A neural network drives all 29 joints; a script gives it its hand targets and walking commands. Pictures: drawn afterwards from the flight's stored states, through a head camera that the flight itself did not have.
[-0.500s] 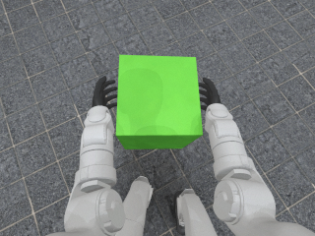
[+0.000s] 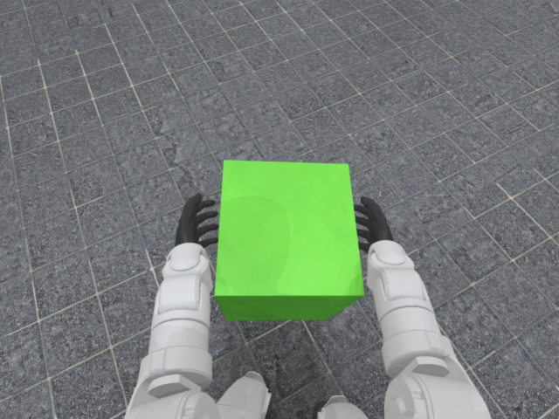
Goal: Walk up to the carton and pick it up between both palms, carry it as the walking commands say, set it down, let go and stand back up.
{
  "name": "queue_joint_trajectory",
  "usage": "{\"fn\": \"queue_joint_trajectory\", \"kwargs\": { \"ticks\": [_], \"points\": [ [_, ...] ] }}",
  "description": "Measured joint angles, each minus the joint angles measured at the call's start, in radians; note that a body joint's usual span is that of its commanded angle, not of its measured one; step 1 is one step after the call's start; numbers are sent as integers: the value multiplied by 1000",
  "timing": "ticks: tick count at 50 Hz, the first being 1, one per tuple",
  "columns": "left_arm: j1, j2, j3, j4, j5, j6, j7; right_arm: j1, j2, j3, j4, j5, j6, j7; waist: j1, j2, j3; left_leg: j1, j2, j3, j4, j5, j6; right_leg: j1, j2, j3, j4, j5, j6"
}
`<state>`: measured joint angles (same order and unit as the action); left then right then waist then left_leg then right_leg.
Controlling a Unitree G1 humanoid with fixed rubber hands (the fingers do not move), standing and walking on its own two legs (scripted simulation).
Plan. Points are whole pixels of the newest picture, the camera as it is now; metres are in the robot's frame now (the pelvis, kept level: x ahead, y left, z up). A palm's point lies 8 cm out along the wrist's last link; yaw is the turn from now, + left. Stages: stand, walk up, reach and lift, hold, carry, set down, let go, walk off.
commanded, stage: reach and lift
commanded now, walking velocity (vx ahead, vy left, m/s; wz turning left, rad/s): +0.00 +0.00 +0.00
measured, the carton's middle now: (281, 249) +0.38 +0.08 -0.11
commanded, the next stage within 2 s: none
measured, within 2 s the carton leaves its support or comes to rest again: neither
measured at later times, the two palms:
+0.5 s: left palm (174, 234) +0.31 +0.20 +0.06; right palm (393, 224) +0.38 -0.07 +0.05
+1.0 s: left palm (174, 227) +0.30 +0.19 +0.09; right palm (415, 232) +0.35 -0.09 +0.08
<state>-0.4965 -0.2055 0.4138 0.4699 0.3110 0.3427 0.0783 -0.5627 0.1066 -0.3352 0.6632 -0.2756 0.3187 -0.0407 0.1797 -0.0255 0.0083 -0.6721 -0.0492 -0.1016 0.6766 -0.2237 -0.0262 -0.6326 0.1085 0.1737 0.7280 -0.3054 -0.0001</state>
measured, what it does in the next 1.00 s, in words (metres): stands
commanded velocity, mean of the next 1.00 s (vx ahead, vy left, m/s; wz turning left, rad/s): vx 0.00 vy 0.00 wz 0.00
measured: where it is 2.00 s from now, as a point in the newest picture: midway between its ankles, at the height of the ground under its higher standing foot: outside the picture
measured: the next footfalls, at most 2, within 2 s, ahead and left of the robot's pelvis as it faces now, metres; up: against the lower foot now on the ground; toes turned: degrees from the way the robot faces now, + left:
none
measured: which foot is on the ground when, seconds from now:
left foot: down 0.00-1.00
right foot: down 0.00-1.00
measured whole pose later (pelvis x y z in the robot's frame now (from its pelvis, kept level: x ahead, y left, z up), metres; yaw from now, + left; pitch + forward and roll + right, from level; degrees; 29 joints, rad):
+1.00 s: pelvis +0.03 -0.01 +0.03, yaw +2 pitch -7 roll +1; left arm -0.35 -0.18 0.29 0.33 0.30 0.75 0.07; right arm -0.39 0.17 -0.28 0.49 -0.29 0.69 -0.03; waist 0.12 0.00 -0.04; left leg -0.07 -0.04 -0.14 0.35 -0.16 -0.02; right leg -0.02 0.06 0.13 0.39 -0.24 -0.03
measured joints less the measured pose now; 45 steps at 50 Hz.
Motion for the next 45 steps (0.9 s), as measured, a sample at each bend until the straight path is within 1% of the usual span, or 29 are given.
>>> {"fn": "queue_joint_trajectory", "kwargs": {
  "ticks": [3,7,9,13,17,21,24,29,33,36,41,45],
  "points": [
    [0,-6,9,-1,15,17,0,-10,2,-14,16,-11,10,9,-4,-2,22,41,1,-1,-21,12,-2,37,-1,0,-14,9,-2],
    [6,-2,-9,-32,-1,49,7,-11,-1,-1,2,6,32,7,-8,-4,47,94,2,-7,-42,23,-6,88,-3,-5,-31,18,-6],
    [1,-1,-3,-30,3,61,6,-19,1,-8,5,0,45,9,-8,-6,45,115,4,-11,-51,26,-9,110,-2,-9,-40,21,-9],
    [5,9,1,-36,-9,95,5,-32,10,-7,7,-9,82,5,-18,-8,35,173,6,-22,-81,34,-13,171,-5,-19,-74,30,-14],
    [3,11,14,-25,5,139,1,-49,15,-21,36,-21,121,4,-17,-8,29,244,8,-25,-120,41,-13,240,-9,-22,-109,35,-21],
    [14,12,10,-37,10,188,3,-45,16,-17,56,-23,145,5,-16,4,17,304,10,-25,-162,49,-11,301,-14,-22,-152,44,-22],
    [21,13,4,-38,15,204,0,-25,16,0,37,-19,165,0,-12,16,7,345,12,-22,-188,51,-8,343,-17,-19,-182,48,-22],
    [87,6,-20,-64,5,235,-1,44,31,25,-9,-24,207,3,-24,31,-24,421,7,-23,-249,60,1,420,-31,-19,-243,54,-20],
    [146,28,-75,-98,-27,273,-3,128,48,67,-76,-1,238,-11,-35,28,-43,486,5,-20,-292,63,6,483,-40,-16,-281,55,-21],
    [159,33,-101,-122,-36,308,0,169,51,79,-114,19,258,-12,-38,21,-42,527,2,-19,-314,66,8,521,-45,-16,-296,53,-22],
    [153,31,-129,-130,-32,351,7,185,38,92,-159,31,312,-12,-37,17,-37,568,0,-27,-331,71,9,564,-50,-25,-315,56,-22],
    [156,32,-133,-137,-26,376,6,175,49,77,-168,4,344,0,-50,16,-45,585,1,-37,-338,73,7,589,-51,-36,-332,60,-25]
  ]
}}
